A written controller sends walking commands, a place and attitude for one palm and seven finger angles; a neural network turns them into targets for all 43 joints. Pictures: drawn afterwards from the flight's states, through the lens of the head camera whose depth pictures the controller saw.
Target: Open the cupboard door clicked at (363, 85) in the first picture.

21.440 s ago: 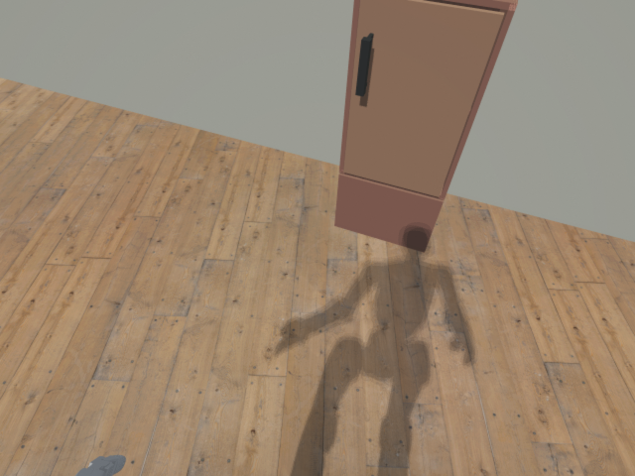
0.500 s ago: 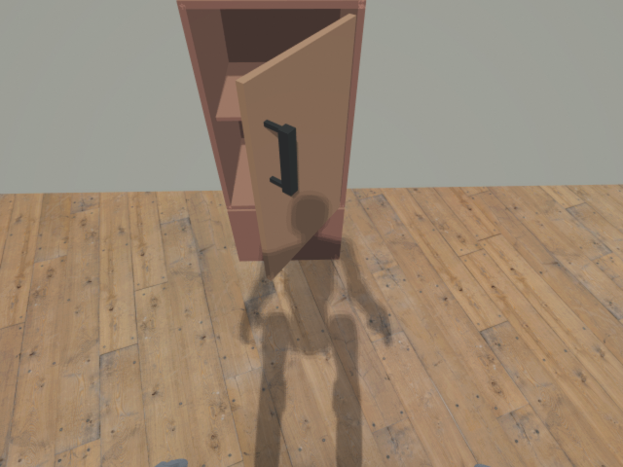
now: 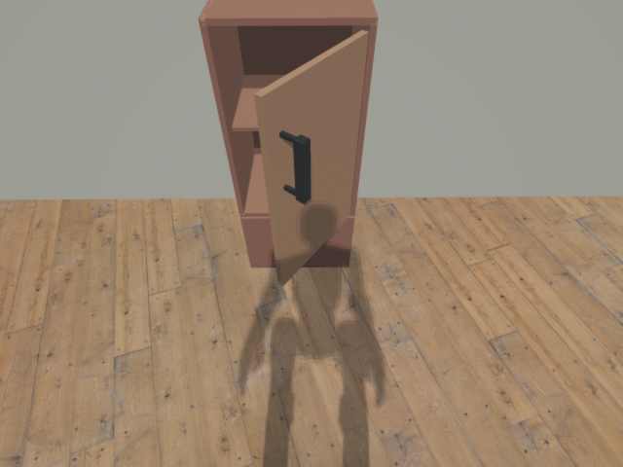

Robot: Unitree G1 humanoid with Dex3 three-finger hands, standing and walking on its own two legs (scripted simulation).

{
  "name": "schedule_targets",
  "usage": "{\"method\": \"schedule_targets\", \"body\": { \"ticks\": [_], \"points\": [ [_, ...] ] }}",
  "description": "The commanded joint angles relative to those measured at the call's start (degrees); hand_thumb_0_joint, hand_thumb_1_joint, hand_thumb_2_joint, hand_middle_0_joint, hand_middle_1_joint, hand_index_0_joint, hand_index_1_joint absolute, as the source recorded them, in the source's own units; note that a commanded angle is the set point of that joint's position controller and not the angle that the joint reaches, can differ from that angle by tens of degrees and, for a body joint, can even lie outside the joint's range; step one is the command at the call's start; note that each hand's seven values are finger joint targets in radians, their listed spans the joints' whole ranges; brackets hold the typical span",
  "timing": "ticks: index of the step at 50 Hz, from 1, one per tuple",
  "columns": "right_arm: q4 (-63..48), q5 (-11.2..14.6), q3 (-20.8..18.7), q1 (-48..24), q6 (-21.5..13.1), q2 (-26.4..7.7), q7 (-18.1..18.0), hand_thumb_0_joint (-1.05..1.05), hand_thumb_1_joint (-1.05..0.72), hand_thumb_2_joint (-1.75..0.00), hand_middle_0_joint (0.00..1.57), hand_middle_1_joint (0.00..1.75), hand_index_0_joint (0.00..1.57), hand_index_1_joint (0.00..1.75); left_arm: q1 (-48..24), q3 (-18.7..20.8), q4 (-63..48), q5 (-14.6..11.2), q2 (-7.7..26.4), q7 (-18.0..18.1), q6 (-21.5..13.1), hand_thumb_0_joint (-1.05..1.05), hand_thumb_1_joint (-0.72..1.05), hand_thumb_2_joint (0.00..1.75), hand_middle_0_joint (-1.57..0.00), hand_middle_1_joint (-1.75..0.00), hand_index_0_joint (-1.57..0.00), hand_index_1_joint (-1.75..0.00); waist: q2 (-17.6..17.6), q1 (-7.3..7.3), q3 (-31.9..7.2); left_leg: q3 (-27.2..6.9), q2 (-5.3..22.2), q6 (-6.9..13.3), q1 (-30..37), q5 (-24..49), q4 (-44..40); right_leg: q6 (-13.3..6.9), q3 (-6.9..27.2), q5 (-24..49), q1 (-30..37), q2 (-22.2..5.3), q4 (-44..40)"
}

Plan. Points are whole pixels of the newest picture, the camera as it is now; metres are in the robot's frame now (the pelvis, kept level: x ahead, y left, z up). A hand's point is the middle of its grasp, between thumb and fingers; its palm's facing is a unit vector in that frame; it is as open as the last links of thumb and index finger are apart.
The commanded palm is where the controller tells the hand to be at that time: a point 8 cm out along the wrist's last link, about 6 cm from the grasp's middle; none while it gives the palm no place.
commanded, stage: let the arm hang, fingers relaxed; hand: left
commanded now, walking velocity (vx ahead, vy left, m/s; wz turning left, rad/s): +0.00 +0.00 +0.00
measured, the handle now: (294, 167) +0.68 +0.08 -0.02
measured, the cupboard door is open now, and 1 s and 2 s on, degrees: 53 53 53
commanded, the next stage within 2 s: look to check the result in 0.34 s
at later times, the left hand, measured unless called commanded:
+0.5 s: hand out of the picture +0.00 +0.17 -0.18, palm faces +0.03 -0.98 -0.19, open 7.4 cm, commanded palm none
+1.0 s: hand out of the picture +0.04 +0.18 -0.17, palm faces +0.02 -0.97 -0.23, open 7.4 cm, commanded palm none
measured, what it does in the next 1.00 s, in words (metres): stands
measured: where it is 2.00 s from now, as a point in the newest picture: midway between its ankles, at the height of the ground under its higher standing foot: outside the picture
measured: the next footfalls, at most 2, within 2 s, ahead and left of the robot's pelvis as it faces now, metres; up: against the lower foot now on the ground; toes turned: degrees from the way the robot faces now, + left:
left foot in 1.88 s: +0.13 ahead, +0.10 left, +0.00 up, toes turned -29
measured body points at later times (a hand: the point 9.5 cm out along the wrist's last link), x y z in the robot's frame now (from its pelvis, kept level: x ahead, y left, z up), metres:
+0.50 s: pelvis +0.01 +0.00 +0.00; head +0.02 -0.01 +0.45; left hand +0.00 +0.22 -0.16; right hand -0.02 -0.21 -0.17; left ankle +0.02 +0.12 -0.74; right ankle +0.02 -0.10 -0.74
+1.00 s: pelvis +0.02 -0.01 +0.00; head +0.03 -0.01 +0.45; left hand +0.04 +0.23 -0.15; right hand +0.03 -0.24 -0.16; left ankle +0.02 +0.12 -0.74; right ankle +0.02 -0.10 -0.74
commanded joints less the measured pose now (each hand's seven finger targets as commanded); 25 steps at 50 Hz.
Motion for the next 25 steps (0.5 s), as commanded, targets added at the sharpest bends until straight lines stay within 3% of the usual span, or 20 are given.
{"method": "schedule_targets", "body": {
  "ticks": [1, 5, 16, 25],
  "points": [
    [-0.8, -0.3, -0.8, 4.3, -0.6, -5.4, -0.3, 0.00, -0.90, -0.90, 0.20, 0.30, 0.20, 0.30, 2.8, 1.2, -1.8, 0.1, 5.3, 0.4, -0.7, 0.00, 0.90, 0.90, -0.20, -0.30, -0.20, -0.30, -0.7, -0.11, 2.8, -4.5, 4.3, 1.6, -3.3, -3.7, -6.8, -1.1, 6.0, -5.7, -1.5, -5.2, -5.6],
    [-0.7, -0.3, -0.9, 4.3, -0.6, -4.8, -0.4, 0.00, -0.90, -0.90, 0.20, 0.30, 0.20, 0.30, 3.0, 1.3, -2.0, 0.2, 4.9, 0.4, -0.7, 0.00, 0.90, 0.90, -0.20, -0.30, -0.20, -0.30, -0.9, -0.08, 4.2, -4.4, 4.1, 1.5, -3.8, -4.9, -6.9, -1.0, 6.0, -6.3, -2.5, -5.2, -5.6],
    [-0.8, -0.2, -1.1, 4.6, -1.1, -4.9, -0.5, 0.00, -0.90, -0.90, 0.20, 0.30, 0.20, 0.30, 3.1, 1.5, -2.1, 0.1, 4.6, 0.5, -1.2, 0.00, 0.90, 0.90, -0.20, -0.30, -0.20, -0.30, 0.7, -0.24, 2.0, -4.1, 4.4, 1.4, -1.8, -0.6, -6.2, -1.1, 6.2, -2.5, -1.1, -5.4, -5.1],
    [-0.6, -0.1, -1.2, 3.8, -1.0, -5.6, -0.5, 0.00, -0.90, -0.90, 0.20, 0.30, 0.20, 0.30, 2.7, 1.5, -2.0, 0.1, 5.2, 0.5, -1.3, 0.00, 0.90, 0.90, -0.20, -0.30, -0.20, -0.30, -0.7, -0.37, 2.5, -3.9, 4.4, 1.3, -0.9, -0.3, -6.0, -1.2, 6.4, -3.1, -1.5, -5.5, -5.8]
  ]
}}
